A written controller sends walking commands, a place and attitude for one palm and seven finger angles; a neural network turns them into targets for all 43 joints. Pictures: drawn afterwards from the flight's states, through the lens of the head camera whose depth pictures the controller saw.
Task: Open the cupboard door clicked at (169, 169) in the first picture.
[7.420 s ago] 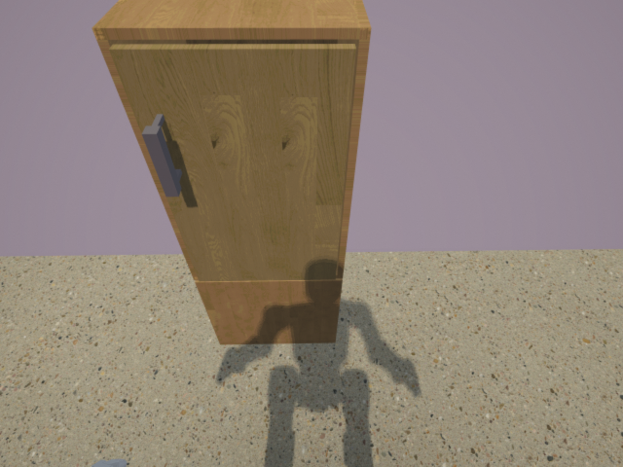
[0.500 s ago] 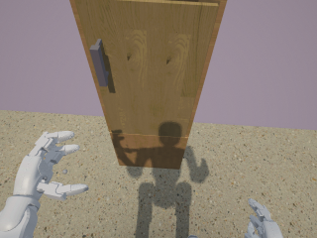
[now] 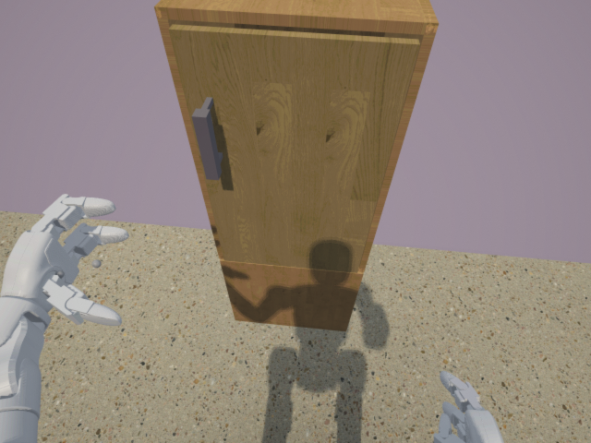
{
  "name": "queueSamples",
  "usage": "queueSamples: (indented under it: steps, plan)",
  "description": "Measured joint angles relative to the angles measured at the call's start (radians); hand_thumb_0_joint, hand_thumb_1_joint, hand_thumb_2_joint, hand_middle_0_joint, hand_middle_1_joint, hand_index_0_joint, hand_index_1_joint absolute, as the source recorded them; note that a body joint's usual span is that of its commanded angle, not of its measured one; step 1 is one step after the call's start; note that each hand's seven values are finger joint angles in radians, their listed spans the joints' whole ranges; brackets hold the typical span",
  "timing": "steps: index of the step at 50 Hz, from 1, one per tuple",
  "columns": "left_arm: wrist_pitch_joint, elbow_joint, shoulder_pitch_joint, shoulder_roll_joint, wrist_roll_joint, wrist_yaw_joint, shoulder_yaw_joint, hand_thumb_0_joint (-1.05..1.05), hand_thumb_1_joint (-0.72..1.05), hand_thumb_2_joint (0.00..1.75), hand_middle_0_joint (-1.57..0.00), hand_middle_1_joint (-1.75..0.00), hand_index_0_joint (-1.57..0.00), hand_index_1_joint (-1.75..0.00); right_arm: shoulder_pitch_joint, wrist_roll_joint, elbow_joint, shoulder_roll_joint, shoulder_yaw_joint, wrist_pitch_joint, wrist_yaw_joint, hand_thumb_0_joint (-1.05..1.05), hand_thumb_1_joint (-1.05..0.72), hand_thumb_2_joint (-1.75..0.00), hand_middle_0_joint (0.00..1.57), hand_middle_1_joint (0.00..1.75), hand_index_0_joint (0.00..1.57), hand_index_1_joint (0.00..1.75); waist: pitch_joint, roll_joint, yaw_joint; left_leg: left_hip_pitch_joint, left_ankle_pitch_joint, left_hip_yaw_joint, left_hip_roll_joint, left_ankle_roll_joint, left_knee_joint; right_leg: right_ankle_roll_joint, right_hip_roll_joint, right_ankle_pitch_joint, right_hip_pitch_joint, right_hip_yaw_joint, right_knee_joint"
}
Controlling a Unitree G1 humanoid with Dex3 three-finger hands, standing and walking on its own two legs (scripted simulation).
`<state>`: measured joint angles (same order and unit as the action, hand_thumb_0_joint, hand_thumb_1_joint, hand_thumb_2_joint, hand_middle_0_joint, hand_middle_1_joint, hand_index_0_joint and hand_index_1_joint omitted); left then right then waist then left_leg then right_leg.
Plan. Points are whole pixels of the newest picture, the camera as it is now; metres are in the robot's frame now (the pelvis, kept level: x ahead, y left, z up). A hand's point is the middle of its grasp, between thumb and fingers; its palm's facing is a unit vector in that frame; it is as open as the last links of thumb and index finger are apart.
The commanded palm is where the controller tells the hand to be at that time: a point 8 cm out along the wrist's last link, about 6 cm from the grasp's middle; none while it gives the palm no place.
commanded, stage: raise the hand with hooked fingers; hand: left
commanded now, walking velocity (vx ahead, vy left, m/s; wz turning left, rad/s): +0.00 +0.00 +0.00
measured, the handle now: (211, 139) +0.56 +0.21 +0.09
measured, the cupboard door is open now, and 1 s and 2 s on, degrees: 0 0 0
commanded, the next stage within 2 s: move the hooked fingers beside the handle in 0.52 s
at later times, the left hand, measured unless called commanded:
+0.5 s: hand (107, 258) +0.29 +0.26 +0.11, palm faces +0.05 -1.00 -0.04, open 14.0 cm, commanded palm +0.26 +0.31 +0.11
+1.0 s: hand (125, 227) +0.34 +0.26 +0.11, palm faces +0.03 -1.00 -0.02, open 14.0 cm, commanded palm +0.32 +0.31 +0.11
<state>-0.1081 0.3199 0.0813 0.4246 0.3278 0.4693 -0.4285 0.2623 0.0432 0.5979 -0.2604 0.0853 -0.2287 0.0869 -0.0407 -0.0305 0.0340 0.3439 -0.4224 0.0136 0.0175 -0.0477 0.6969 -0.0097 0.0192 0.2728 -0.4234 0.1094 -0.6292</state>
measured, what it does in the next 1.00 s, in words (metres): stands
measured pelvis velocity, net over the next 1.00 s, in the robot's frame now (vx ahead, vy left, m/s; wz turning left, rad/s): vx -0.01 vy -0.02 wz -0.01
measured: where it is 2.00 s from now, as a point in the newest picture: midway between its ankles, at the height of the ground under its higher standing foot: outside the picture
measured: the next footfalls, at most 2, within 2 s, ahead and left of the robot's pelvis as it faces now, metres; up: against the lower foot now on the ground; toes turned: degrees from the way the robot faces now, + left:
none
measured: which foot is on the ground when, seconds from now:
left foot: down 0.00-1.00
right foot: down 0.00-1.00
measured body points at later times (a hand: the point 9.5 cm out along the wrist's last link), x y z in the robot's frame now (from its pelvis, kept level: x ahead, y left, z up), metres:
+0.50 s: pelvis +0.00 -0.01 +0.00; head +0.01 -0.01 +0.45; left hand +0.28 +0.32 +0.12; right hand +0.15 -0.25 -0.07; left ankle -0.04 +0.08 -0.72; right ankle +0.03 -0.12 -0.72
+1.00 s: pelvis -0.01 -0.02 +0.00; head +0.02 -0.02 +0.45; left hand +0.33 +0.31 +0.12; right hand +0.13 -0.27 -0.09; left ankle -0.04 +0.08 -0.72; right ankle +0.03 -0.12 -0.72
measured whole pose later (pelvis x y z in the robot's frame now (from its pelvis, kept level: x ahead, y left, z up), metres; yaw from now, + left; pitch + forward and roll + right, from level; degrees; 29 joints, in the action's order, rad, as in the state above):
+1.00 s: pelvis -0.01 -0.02 +0.00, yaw -1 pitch +6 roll -1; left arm -0.15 0.67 0.36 0.51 0.28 0.51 -0.47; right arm 0.28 0.05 0.60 -0.29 0.07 -0.19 0.09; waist -0.03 -0.02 -0.01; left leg 0.39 -0.40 0.02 0.00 -0.02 0.69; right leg -0.04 0.00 0.25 -0.49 0.10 -0.64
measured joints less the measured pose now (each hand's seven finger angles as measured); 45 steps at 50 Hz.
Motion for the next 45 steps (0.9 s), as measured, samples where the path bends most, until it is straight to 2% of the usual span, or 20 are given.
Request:
queueSamples:
  steps: [7,14,20,34,40,45]
  plan:
    - [0.017,0.062,0.051,0.029,0.007,0.029,-0.022,-0.01,-0.50,0.30,-0.30,-1.20,-0.30,-1.20,0.017,0.006,0.002,-0.020,-0.012,0.012,0.001,0.02,-0.91,-0.90,0.21,0.30,0.20,0.30,0.002,0.005,-0.012,-0.016,0.016,0.010,0.000,0.001,-0.031,-0.002,-0.002,-0.014,0.008,-0.010,0.022]
    - [0.010,0.031,0.016,0.002,-0.004,0.014,-0.022,-0.01,-0.50,0.30,-0.30,-1.20,-0.30,-1.20,0.025,0.001,-0.009,-0.028,-0.027,0.014,-0.007,0.02,-0.91,-0.90,0.20,0.30,0.20,0.30,0.003,0.012,-0.019,-0.020,0.020,0.019,-0.004,0.004,-0.041,-0.005,-0.007,-0.018,0.006,-0.019,0.025]
    - [-0.003,0.029,0.016,-0.007,-0.013,-0.007,-0.021,-0.01,-0.50,0.30,-0.30,-1.20,-0.30,-1.20,0.021,0.000,-0.007,-0.021,-0.024,0.012,-0.002,0.02,-0.91,-0.90,0.20,0.30,0.20,0.30,0.007,0.012,-0.016,-0.029,0.023,0.014,-0.007,0.009,-0.045,-0.010,-0.010,-0.019,0.016,-0.014,0.029]
    - [0.001,0.059,0.031,-0.003,-0.007,0.011,-0.015,-0.01,-0.50,0.30,-0.30,-1.20,-0.30,-1.20,0.000,0.003,-0.008,-0.013,-0.011,0.007,0.006,0.02,-0.91,-0.90,0.20,0.30,0.20,0.30,0.006,-0.002,-0.008,-0.029,0.030,0.006,-0.010,0.018,-0.046,-0.019,-0.012,-0.020,0.016,-0.006,0.026]
    - [-0.009,0.162,0.132,0.014,-0.026,0.009,-0.009,-0.01,-0.50,0.30,-0.30,-1.20,-0.30,-1.20,-0.008,0.006,0.003,-0.019,-0.009,0.012,0.018,0.01,-0.91,-0.90,0.20,0.30,0.20,0.30,0.015,0.003,-0.009,-0.004,0.031,-0.005,-0.009,0.022,-0.029,-0.024,-0.010,-0.017,-0.003,0.005,0.011]
    - [-0.026,0.267,0.223,0.048,-0.043,0.025,-0.020,-0.01,-0.50,0.30,-0.30,-1.20,-0.30,-1.20,-0.006,0.004,0.008,-0.025,-0.008,0.024,0.017,0.01,-0.91,-0.90,0.21,0.30,0.20,0.30,0.013,0.009,-0.026,0.023,0.029,-0.003,-0.013,0.025,-0.015,-0.028,-0.013,-0.018,-0.031,0.003,-0.001]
